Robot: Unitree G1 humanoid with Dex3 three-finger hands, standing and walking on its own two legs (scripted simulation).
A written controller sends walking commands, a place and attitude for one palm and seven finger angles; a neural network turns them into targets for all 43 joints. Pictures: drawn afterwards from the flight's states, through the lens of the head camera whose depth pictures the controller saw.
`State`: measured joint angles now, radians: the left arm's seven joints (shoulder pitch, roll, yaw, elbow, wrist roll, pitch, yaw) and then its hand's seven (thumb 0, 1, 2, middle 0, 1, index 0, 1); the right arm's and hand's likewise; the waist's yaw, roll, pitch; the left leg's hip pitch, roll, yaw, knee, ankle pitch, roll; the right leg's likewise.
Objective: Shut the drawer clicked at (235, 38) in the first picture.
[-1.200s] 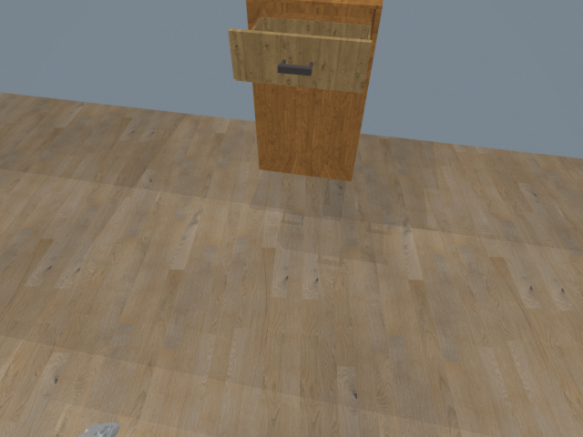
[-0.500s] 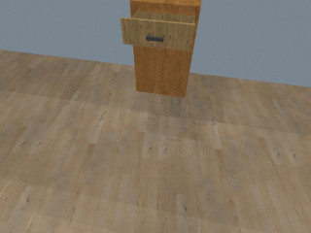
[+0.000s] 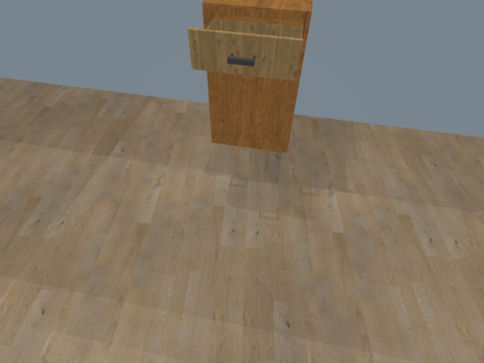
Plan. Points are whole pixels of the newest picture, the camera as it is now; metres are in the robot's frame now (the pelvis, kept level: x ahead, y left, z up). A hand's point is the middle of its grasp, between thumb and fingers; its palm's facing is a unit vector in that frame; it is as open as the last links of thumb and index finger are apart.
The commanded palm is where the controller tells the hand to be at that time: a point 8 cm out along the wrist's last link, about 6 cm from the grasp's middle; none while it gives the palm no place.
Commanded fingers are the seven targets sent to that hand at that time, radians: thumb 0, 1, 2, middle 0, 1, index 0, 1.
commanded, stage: look at it before walking up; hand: left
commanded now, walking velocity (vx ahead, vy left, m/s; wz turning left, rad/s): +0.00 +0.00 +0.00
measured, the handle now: (242, 58) +1.19 +0.07 -0.04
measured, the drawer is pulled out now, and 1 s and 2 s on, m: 0.30 0.30 0.30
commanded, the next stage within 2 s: walk to a spot facing it in 0.24 s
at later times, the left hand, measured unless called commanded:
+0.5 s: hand out of the picture +0.06 +0.23 -0.17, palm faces -0.02 -0.96 -0.29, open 7.3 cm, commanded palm none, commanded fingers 0.00 0.90 0.90 -0.20 -0.30 -0.20 -0.30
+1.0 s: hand (175, 303) +0.28 +0.17 -0.19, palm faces -0.09 -0.97 -0.24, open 7.3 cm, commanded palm none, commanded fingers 0.00 0.90 0.90 -0.20 -0.30 -0.20 -0.30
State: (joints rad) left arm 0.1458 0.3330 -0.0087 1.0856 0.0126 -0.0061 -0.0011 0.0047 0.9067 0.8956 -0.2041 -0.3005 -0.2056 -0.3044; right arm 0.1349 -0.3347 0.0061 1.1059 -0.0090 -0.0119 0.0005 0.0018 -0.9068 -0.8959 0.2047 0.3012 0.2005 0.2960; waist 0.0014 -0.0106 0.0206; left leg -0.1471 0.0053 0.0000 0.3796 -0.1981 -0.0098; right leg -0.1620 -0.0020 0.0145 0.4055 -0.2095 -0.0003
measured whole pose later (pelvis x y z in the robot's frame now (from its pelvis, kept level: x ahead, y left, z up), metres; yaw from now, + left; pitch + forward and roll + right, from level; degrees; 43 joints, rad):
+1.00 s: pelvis +0.18 -0.03 -0.03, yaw -6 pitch -1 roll +0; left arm 0.17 0.22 0.06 0.99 0.03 -0.06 -0.02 0.01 0.94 0.90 -0.20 -0.30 -0.20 -0.30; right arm 0.52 -0.12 -0.02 1.22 -0.01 -0.05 -0.02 0.00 -0.91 -0.90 0.20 0.30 0.20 0.30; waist -0.02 0.01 0.10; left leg 0.00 0.08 0.09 0.70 -0.53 -0.01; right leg -0.44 -0.06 -0.14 0.67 -0.22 -0.07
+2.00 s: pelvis +0.58 -0.08 -0.02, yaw -12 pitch -2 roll +0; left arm 0.16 0.15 0.05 1.01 0.02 -0.06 0.00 0.00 0.91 0.90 -0.20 -0.30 -0.20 -0.30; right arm 0.37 -0.15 -0.04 1.15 -0.02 -0.01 -0.01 0.00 -0.91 -0.90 0.20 0.30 0.20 0.30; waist -0.03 0.03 0.08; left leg -0.36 0.11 0.09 1.22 -0.41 0.01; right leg -0.36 -0.03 -0.16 0.61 -0.22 -0.07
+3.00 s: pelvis +0.85 -0.12 -0.02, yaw -9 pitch -2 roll +1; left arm 0.13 0.11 0.03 1.04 0.02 -0.06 0.02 0.00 0.91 0.90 -0.20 -0.30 -0.20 -0.30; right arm 0.40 -0.11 -0.03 1.17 -0.01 -0.01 -0.03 0.00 -0.91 -0.90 0.20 0.30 0.20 0.30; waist -0.05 0.04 0.07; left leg -0.21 0.05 0.08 0.85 -0.53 -0.01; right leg -0.33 -0.03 -0.15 0.59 -0.23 -0.08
